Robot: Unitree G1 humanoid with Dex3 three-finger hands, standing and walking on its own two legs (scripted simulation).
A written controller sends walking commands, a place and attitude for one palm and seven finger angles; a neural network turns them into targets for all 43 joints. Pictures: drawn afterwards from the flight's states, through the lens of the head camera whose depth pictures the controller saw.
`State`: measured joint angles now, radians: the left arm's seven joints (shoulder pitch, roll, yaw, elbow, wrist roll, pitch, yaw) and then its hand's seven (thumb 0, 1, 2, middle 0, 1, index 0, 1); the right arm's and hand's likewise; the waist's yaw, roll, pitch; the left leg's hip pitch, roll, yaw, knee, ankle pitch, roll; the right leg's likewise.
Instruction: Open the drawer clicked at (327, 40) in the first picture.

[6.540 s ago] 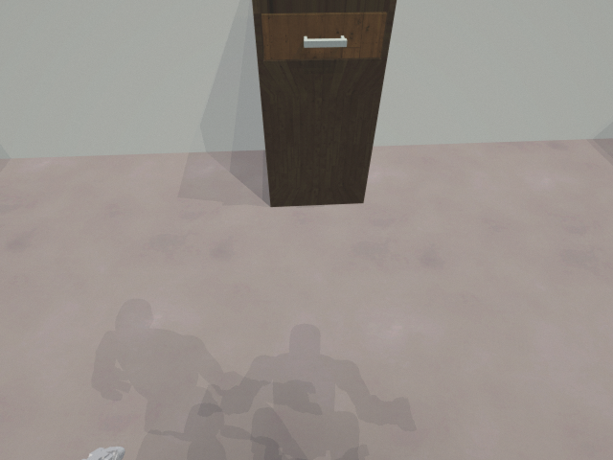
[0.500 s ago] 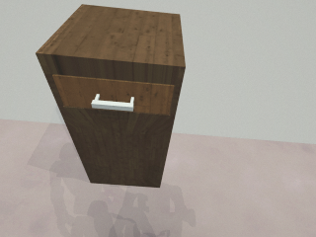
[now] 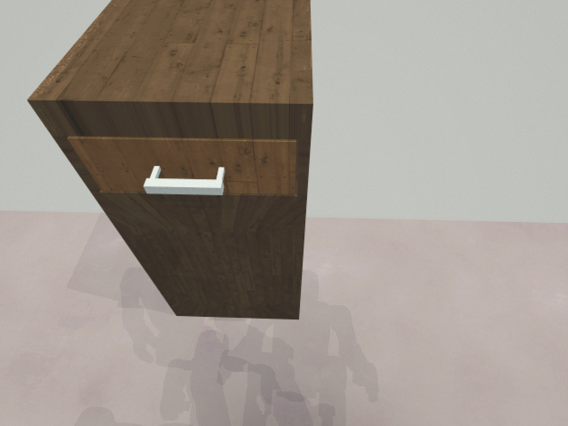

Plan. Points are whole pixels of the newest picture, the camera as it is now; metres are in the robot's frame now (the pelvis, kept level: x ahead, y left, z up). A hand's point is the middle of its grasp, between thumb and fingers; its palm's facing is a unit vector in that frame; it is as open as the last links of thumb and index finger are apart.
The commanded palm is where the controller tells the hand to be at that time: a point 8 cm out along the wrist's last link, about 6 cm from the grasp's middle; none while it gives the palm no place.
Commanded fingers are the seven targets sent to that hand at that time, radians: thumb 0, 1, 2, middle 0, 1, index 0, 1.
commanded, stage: come to a stop and stand still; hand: left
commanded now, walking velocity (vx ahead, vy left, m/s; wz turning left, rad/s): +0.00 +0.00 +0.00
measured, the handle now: (186, 179) +0.51 +0.22 +0.01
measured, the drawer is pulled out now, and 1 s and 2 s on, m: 0.00 0.00 0.00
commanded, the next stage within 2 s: look again from close up in 0.40 s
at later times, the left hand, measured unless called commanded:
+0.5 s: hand out of the picture +0.00 +0.21 -0.16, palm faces -0.02 -0.97 -0.24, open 7.4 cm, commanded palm none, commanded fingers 0.00 0.90 0.90 -0.20 -0.30 -0.20 -0.30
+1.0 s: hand out of the picture +0.02 +0.17 -0.17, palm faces -0.01 -0.98 -0.20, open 7.3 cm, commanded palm none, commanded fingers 0.00 0.90 0.90 -0.20 -0.30 -0.20 -0.30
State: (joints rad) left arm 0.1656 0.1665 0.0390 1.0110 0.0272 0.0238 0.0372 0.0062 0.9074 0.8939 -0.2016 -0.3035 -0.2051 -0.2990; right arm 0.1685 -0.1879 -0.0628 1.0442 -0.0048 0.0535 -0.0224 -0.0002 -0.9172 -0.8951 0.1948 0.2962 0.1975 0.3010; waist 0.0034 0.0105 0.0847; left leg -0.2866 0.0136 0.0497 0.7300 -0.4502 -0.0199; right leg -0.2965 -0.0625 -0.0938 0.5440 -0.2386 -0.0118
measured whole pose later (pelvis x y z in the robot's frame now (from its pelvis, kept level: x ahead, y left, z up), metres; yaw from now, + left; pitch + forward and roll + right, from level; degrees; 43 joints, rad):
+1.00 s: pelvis +0.02 +0.00 +0.01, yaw -1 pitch -1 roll +0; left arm 0.28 0.14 -0.01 1.13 0.01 -0.01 0.03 0.02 0.93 0.89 -0.20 -0.30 -0.20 -0.30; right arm 0.30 -0.14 0.02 1.14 -0.01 -0.02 -0.03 0.00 -0.91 -0.90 0.20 0.30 0.20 0.30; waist 0.00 0.02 0.03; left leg -0.10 0.04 0.09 0.42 -0.31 -0.01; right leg -0.23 -0.04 -0.07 0.47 -0.23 0.00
